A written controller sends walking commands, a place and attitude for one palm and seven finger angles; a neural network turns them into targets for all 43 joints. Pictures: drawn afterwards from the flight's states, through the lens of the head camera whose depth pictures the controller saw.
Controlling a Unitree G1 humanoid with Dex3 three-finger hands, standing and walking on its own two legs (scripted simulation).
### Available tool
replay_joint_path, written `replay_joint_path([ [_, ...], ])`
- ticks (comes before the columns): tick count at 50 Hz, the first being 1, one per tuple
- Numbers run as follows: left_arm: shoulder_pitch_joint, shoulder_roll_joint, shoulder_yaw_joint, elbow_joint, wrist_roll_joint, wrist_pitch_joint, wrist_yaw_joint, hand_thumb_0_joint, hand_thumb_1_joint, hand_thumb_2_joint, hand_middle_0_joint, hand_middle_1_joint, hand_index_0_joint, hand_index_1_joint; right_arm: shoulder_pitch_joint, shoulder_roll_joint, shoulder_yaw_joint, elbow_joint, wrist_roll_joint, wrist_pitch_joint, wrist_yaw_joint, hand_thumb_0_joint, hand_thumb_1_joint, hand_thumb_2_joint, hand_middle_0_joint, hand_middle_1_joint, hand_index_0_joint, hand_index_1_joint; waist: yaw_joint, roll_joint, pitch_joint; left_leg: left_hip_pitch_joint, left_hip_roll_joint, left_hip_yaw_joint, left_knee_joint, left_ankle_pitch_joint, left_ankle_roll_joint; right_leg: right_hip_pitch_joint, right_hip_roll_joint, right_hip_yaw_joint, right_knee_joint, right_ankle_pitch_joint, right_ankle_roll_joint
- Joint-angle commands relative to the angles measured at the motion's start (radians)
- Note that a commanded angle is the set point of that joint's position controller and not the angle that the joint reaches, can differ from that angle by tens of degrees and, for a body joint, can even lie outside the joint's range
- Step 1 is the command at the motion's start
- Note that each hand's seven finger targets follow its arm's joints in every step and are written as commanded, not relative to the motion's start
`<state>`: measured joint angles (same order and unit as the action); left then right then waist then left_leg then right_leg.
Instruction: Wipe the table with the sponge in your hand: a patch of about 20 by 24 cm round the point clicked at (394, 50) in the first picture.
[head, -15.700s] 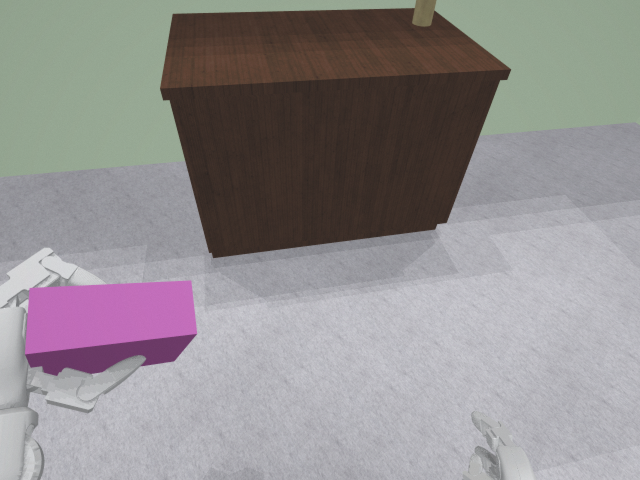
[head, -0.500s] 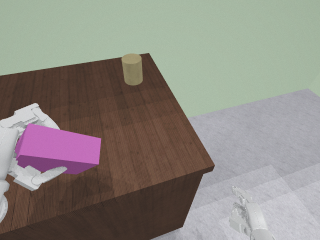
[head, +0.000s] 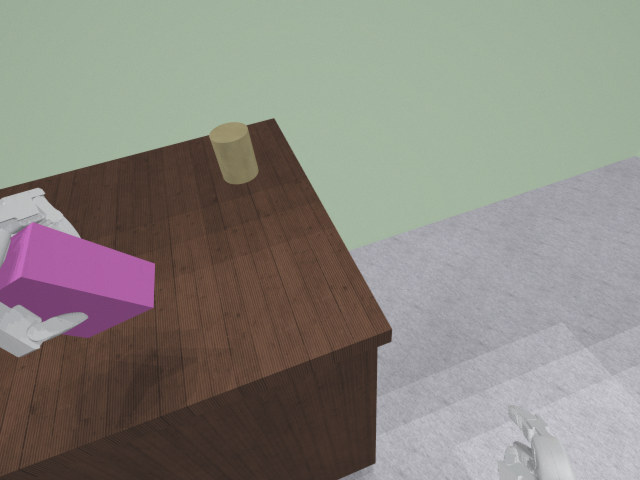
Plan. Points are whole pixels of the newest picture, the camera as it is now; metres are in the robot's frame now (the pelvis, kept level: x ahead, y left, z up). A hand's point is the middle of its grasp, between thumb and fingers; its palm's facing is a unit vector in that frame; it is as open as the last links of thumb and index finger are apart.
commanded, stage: turn the palm down, sponge in hand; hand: left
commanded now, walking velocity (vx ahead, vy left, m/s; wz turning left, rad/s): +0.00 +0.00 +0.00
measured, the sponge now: (85, 293) +0.25 +0.27 +0.17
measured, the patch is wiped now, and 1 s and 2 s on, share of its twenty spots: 0.00 0.00 0.00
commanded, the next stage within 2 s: move the sponge above the wiping area in 1.30 s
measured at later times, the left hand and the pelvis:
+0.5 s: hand out of the picture +0.23 +0.34 +0.22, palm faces +0.30 -0.18 -0.94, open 9.6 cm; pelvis -0.01 +0.03 +0.01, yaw +0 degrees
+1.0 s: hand out of the picture +0.22 +0.35 +0.20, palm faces +0.21 -0.14 -0.97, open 9.6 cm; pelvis -0.02 +0.06 +0.02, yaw +1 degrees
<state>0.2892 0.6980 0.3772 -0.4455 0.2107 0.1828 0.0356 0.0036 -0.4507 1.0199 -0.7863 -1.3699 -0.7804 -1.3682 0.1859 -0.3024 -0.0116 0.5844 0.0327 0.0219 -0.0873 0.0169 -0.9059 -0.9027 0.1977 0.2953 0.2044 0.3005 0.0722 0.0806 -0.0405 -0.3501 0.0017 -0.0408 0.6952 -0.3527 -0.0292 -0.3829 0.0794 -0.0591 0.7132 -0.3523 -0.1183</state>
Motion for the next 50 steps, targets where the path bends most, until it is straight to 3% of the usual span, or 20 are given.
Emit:
replay_joint_path([
  [1,-0.105,0.263,0.127,-0.062,0.057,0.109,-0.005,0.0,0.1,1.3,-1.2,-1.6,-1.2,-1.6,-0.178,-0.116,-0.023,-0.199,0.025,-0.029,-0.011,0.0,-0.9,-0.9,0.2,0.3,0.2,0.3,0.006,-0.154,-0.11,-0.113,0.004,-0.001,-0.002,0.134,0.048,0.202,-0.223,0.321,-0.191,0.308,0.168],
  [4,-0.158,0.277,0.089,-0.15,0.094,0.075,-0.062,0.0,0.1,1.3,-1.2,-1.6,-1.2,-1.6,-0.201,-0.099,-0.008,-0.224,0.034,-0.052,-0.032,0.0,-0.9,-0.9,0.2,0.3,0.2,0.3,-0.001,-0.182,-0.148,-0.064,-0.007,0.007,-0.016,0.159,0.071,0.181,-0.19,0.274,-0.19,0.247,0.168],
  [9,-0.156,0.296,0.113,-0.297,0.18,-0.036,-0.033,0.0,0.1,1.3,-1.2,-1.6,-1.2,-1.6,-0.191,-0.073,-0.012,-0.213,0.012,-0.101,-0.046,0.0,-0.9,-0.9,0.2,0.3,0.2,0.3,0.025,-0.081,-0.233,0.046,-0.011,0.013,-0.023,0.25,0.076,0.166,-0.159,0.244,-0.179,0.274,0.134],
  [10,-0.178,0.328,0.149,-0.299,0.206,-0.028,-0.005,0.0,0.1,1.3,-1.2,-1.6,-1.2,-1.6,-0.226,-0.069,-0.005,-0.209,0.016,-0.113,-0.042,0.0,-0.9,-0.9,0.2,0.3,0.2,0.3,0.035,-0.004,-0.21,0.064,-0.018,0.011,-0.026,0.242,0.069,0.13,-0.142,0.268,-0.195,0.213,0.108],
  [13,-0.205,0.303,0.15,-0.222,0.241,0.011,0.054,0.0,0.1,1.3,-1.2,-1.6,-1.2,-1.6,-0.191,-0.073,-0.01,-0.177,0.005,-0.105,-0.037,0.0,-0.9,-0.9,0.2,0.3,0.2,0.3,0.039,0.031,-0.189,0.042,-0.004,0.005,-0.065,0.256,0.057,0.158,-0.143,0.214,-0.183,0.24,0.1],
  [15,-0.24,0.302,0.14,-0.154,0.266,0.095,0.077,0.0,0.1,1.3,-1.2,-1.6,-1.2,-1.6,-0.232,-0.08,-0.008,-0.16,0.019,-0.093,-0.026,0.0,-0.9,-0.9,0.2,0.3,0.2,0.3,0.05,0.066,-0.133,0.038,-0.013,0.008,-0.096,0.244,0.046,0.148,-0.121,0.218,-0.2,0.212,0.084],
  [16,-0.271,0.246,0.069,-0.128,0.264,0.136,0.074,0.0,0.1,1.3,-1.2,-1.6,-1.2,-1.6,-0.225,-0.08,-0.004,-0.165,0.015,-0.081,-0.025,0.0,-0.9,-0.9,0.2,0.3,0.2,0.3,0.042,0.04,-0.126,0.027,-0.003,0.011,-0.115,0.246,0.047,0.17,-0.13,0.18,-0.198,0.225,0.093],
  [20,-0.329,0.245,-0.012,-0.031,0.319,0.267,0.008,0.0,0.1,1.3,-1.2,-1.6,-1.2,-1.6,-0.32,-0.084,0.03,-0.169,0.039,-0.059,-0.021,0.0,-0.9,-0.9,0.2,0.3,0.2,0.3,0.043,-0.041,-0.065,0.038,-0.014,0.002,-0.169,0.203,0.054,0.154,-0.108,0.172,-0.241,0.135,0.097],
  [22,-0.345,0.222,-0.085,-0.04,0.346,0.29,-0.049,0.0,0.1,1.3,-1.2,-1.6,-1.2,-1.6,-0.308,-0.085,0.039,-0.182,0.04,-0.056,-0.024,0.0,-0.9,-0.9,0.2,0.3,0.2,0.3,0.032,-0.081,-0.087,0.054,-0.009,0.006,-0.183,0.196,0.067,0.17,-0.117,0.139,-0.245,0.14,0.111],
  [26,-0.417,0.165,-0.207,-0.14,0.416,0.293,-0.135,0.0,0.1,1.3,-1.2,-1.6,-1.2,-1.6,-0.371,-0.066,0.053,-0.205,0.042,-0.069,-0.027,0.0,-0.9,-0.9,0.2,0.3,0.2,0.3,0.023,-0.036,-0.116,0.114,-0.014,-0.004,-0.209,0.184,0.078,0.175,-0.108,0.123,-0.259,0.101,0.101],
  [32,-0.496,0.314,-0.067,-0.275,0.57,0.199,-0.087,0.0,0.1,1.3,-1.2,-1.6,-1.2,-1.6,-0.385,-0.039,0.058,-0.166,0.008,-0.089,-0.022,0.0,-0.9,-0.9,0.2,0.3,0.2,0.3,0.073,0.056,-0.222,0.194,-0.015,-0.048,-0.265,0.271,0.071,0.252,-0.09,0.138,-0.252,0.141,0.061],
  [35,-0.529,0.331,-0.001,-0.185,0.587,0.23,-0.029,0.0,0.1,1.3,-1.2,-1.6,-1.2,-1.6,-0.439,-0.039,0.061,-0.132,0.012,-0.085,-0.007,0.0,-0.9,-0.9,0.2,0.3,0.2,0.3,0.101,0.08,-0.171,0.164,-0.014,-0.075,-0.294,0.258,0.051,0.263,-0.074,0.186,-0.274,0.129,0.033],
  [36,-0.548,0.252,-0.073,-0.137,0.582,0.251,-0.017,0.0,0.1,1.3,-1.2,-1.6,-1.2,-1.6,-0.416,-0.04,0.058,-0.117,0.009,-0.073,-0.001,0.0,-0.9,-0.9,0.2,0.3,0.2,0.3,0.086,0.069,-0.151,0.153,-0.008,-0.056,-0.298,0.268,0.047,0.263,-0.087,0.148,-0.276,0.147,0.041],
  [39,-0.515,0.209,-0.105,-0.037,0.547,0.297,-0.03,0.0,0.1,1.3,-1.2,-1.6,-1.2,-1.6,-0.412,-0.053,0.056,-0.11,0.022,-0.044,0.005,0.0,-0.9,-0.9,0.2,0.3,0.2,0.3,0.079,-0.012,-0.09,0.139,-0.005,-0.05,-0.321,0.234,0.039,0.232,-0.088,0.138,-0.305,0.141,0.058],
  [40,-0.5,0.171,-0.128,-0.005,0.541,0.318,-0.048,0.0,0.1,1.3,-1.2,-1.6,-1.2,-1.6,-0.463,-0.049,0.067,-0.117,0.036,-0.049,0.008,0.0,-0.9,-0.9,0.2,0.3,0.2,0.3,0.077,0.004,-0.047,0.127,-0.013,-0.049,-0.329,0.203,0.039,0.209,-0.077,0.155,-0.316,0.117,0.048],
  [41,-0.478,0.135,-0.17,-0.003,0.532,0.32,-0.066,0.0,0.1,1.3,-1.2,-1.6,-1.2,-1.6,-0.426,-0.056,0.062,-0.118,0.034,-0.041,0.007,0.0,-0.9,-0.9,0.2,0.3,0.2,0.3,0.064,-0.037,-0.06,0.123,-0.005,-0.037,-0.33,0.195,0.044,0.215,-0.086,0.109,-0.312,0.13,0.064],
  [44,-0.445,0.07,-0.259,-0.024,0.543,0.335,-0.108,0.0,0.1,1.3,-1.2,-1.6,-1.2,-1.6,-0.429,-0.05,0.064,-0.144,0.042,-0.037,0.004,0.0,-0.9,-0.9,0.2,0.3,0.2,0.3,0.053,-0.059,-0.068,0.132,-0.005,-0.041,-0.341,0.159,0.053,0.207,-0.091,0.092,-0.312,0.127,0.078],
  [45,-0.46,0.025,-0.296,-0.051,0.55,0.341,-0.116,0.0,0.1,1.3,-1.2,-1.6,-1.2,-1.6,-0.481,-0.036,0.074,-0.161,0.055,-0.051,0.008,0.0,-0.9,-0.9,0.2,0.3,0.2,0.3,0.05,-0.013,-0.063,0.139,-0.008,-0.044,-0.348,0.117,0.055,0.194,-0.083,0.11,-0.309,0.102,0.067],
  [48,-0.461,0.087,-0.273,-0.145,0.576,0.313,-0.116,0.0,0.1,1.3,-1.2,-1.6,-1.2,-1.6,-0.445,-0.047,0.061,-0.165,0.036,-0.058,-0.001,0.0,-0.9,-0.9,0.2,0.3,0.2,0.3,0.054,-0.021,-0.157,0.165,-0.01,-0.053,-0.345,0.139,0.067,0.252,-0.089,0.097,-0.292,0.13,0.074],
  [50,-0.537,0.193,-0.191,-0.256,0.624,0.304,-0.099,0.0,0.1,1.3,-1.2,-1.6,-1.2,-1.6,-0.497,-0.042,0.067,-0.173,0.027,-0.07,-0.006,0.0,-0.9,-0.9,0.2,0.3,0.2,0.3,0.074,0.018,-0.22,0.178,-0.014,-0.063,-0.339,0.175,0.075,0.301,-0.07,0.148,-0.268,0.138,0.055],
])
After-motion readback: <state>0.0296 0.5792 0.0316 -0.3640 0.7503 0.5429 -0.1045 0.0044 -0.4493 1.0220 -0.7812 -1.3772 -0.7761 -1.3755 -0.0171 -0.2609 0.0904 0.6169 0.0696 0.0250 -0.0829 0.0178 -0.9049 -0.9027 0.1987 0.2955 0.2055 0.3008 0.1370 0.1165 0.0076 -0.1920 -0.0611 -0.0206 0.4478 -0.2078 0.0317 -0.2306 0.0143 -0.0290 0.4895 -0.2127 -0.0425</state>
